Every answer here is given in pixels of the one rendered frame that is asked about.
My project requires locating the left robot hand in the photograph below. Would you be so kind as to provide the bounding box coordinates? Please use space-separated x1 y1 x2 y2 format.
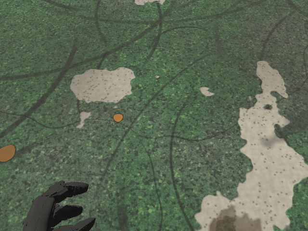
22 180 96 231

